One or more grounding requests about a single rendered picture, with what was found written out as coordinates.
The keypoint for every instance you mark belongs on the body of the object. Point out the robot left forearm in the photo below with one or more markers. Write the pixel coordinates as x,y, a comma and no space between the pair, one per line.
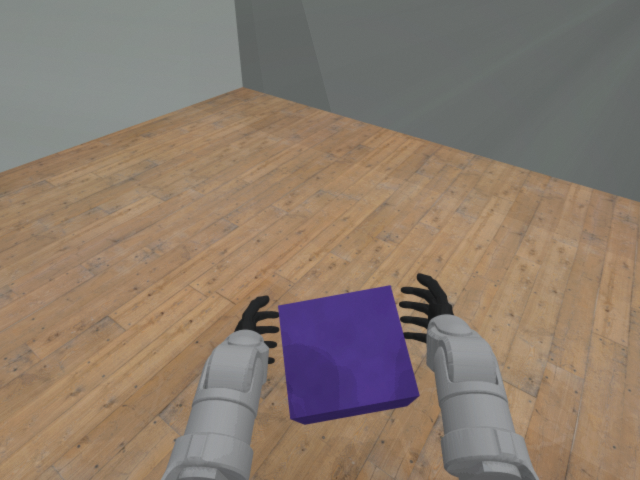
216,442

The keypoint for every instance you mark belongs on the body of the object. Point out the carton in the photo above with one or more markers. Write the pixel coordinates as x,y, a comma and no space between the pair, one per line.
345,355

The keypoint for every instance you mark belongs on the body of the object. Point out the right robot hand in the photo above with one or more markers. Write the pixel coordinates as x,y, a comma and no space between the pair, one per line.
438,305

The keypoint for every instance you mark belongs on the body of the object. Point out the robot right forearm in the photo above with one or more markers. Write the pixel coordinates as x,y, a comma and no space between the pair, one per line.
479,441

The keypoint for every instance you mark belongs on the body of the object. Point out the left robot hand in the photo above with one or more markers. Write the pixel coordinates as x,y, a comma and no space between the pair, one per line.
251,316

